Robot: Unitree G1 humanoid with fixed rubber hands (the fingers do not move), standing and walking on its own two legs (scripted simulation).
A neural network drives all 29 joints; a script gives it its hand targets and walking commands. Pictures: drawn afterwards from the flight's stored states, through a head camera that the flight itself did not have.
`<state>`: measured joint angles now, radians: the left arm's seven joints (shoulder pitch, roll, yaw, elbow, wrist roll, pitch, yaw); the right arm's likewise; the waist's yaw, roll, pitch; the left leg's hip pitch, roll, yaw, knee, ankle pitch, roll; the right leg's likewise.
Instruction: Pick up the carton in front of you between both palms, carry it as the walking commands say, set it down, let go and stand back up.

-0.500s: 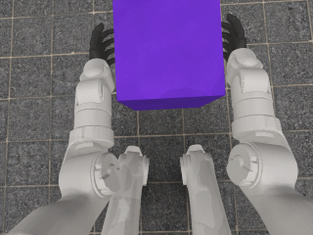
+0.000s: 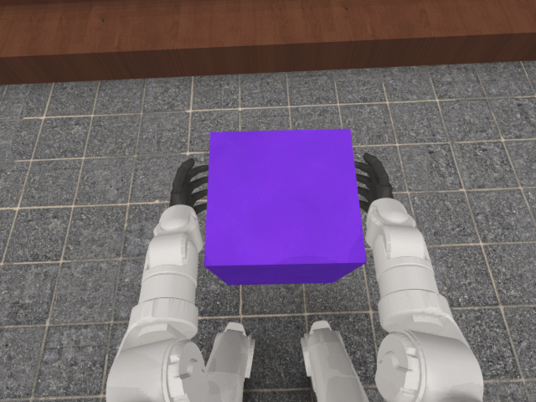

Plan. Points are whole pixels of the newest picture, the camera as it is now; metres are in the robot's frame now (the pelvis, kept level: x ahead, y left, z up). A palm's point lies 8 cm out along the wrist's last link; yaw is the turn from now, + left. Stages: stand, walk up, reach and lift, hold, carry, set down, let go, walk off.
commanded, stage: reach and lift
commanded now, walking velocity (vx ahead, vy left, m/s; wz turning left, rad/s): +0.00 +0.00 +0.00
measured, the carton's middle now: (280, 218) +0.42 +0.00 -0.11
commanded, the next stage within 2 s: hold in 1.68 s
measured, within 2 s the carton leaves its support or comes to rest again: neither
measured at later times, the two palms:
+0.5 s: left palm (139, 197) +0.36 +0.15 +0.11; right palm (421, 193) +0.36 -0.15 +0.11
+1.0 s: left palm (108, 193) +0.34 +0.15 +0.17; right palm (453, 192) +0.34 -0.15 +0.17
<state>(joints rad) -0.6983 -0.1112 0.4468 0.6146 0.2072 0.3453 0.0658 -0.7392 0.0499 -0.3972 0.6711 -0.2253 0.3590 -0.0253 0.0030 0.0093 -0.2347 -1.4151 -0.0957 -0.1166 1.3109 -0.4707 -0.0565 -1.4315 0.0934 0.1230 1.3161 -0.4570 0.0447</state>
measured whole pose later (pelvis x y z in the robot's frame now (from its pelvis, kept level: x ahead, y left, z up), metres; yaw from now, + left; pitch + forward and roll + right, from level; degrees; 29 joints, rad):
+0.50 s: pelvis +0.05 +0.00 +0.12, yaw +0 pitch +12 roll +0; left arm -0.33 -0.16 0.32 0.48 0.22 0.40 0.04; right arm -0.34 0.13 -0.31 0.50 -0.22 0.41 -0.02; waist 0.00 0.01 -0.15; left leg -0.58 -0.06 -0.14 0.69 -0.31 -0.03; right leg -0.59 0.06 0.14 0.69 -0.30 0.02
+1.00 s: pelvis +0.04 +0.00 +0.15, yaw +0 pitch -3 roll +0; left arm -0.33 -0.17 0.31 0.40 0.30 0.61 -0.01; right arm -0.33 0.17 -0.31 0.40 -0.30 0.62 0.00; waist 0.00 0.00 -0.02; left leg -0.19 -0.04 -0.14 0.47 -0.23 -0.02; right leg -0.20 0.04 0.14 0.47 -0.22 0.02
